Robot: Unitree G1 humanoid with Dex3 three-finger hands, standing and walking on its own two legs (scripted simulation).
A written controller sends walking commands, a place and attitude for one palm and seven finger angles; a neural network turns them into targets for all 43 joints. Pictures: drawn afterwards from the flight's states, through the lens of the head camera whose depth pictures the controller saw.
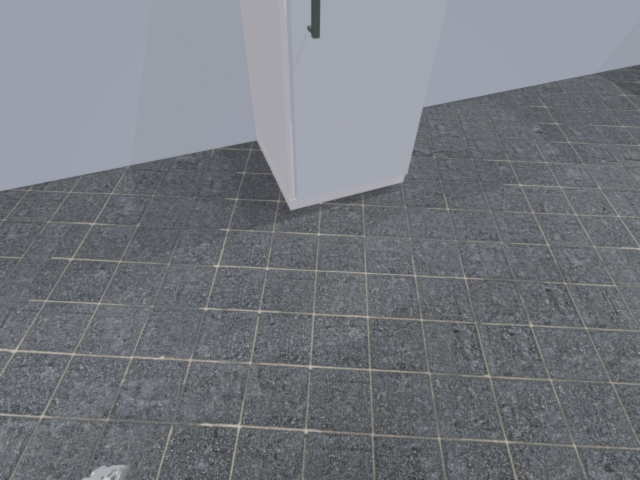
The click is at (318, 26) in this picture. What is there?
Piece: fridge door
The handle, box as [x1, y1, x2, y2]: [307, 0, 319, 38]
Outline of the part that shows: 319,0 311,0 311,25 307,26 307,29 311,33 311,36 313,38 319,37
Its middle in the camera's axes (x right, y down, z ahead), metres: -0.02 -0.71 +1.07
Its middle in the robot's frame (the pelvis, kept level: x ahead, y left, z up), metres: +1.29 +0.09 +0.16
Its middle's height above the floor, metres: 0.93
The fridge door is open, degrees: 0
